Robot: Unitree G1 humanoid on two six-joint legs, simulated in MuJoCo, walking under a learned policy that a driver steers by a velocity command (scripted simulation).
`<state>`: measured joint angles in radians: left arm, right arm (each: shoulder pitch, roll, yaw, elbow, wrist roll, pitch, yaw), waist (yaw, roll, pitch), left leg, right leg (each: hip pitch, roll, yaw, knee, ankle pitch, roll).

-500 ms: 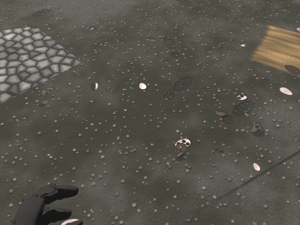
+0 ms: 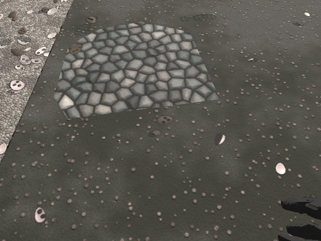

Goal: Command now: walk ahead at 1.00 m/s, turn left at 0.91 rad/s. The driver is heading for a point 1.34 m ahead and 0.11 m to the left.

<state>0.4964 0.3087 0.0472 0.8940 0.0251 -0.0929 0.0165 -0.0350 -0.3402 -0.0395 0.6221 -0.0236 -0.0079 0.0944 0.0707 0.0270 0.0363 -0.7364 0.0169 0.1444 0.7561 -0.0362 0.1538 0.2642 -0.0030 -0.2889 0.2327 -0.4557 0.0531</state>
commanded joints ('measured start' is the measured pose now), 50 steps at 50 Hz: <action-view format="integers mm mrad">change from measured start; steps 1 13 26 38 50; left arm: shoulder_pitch -190 -433 -112 -89 -225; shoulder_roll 232 43 187 178 18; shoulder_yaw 48 -45 48 62 19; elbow -134 -365 -229 -121 -191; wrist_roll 11 37 23 -32 4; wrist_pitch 16 44 20 -3 79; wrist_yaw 18 -26 -11 -40 -70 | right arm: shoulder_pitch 440 359 433 6 362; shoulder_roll -102 -141 -44 -28 -15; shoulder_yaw -37 -63 -11 48 -10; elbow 75 89 92 -90 84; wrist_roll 1 17 -4 -9 -9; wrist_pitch -3 -61 -77 -69 -98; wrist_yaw -20 -87 -86 -35 -105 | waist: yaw -318 -51 -10 -71 -98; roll -133 -74 -246 -95 81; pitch -167 75 -195 24 10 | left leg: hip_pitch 643 322 -47 475 709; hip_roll -122 -13 -110 -17 280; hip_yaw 14 -529 -316 -135 -358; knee -12 -596 690 -117 -556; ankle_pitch -101 -67 -345 21 -208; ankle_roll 75 187 -30 -163 -42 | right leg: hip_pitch -292 -821 -15 -661 -1062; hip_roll -252 -124 -360 -122 -108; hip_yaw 48 310 1207 626 356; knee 514 724 7 -152 1014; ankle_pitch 1524 228 -340 414 176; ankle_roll -95 31 -302 -255 -134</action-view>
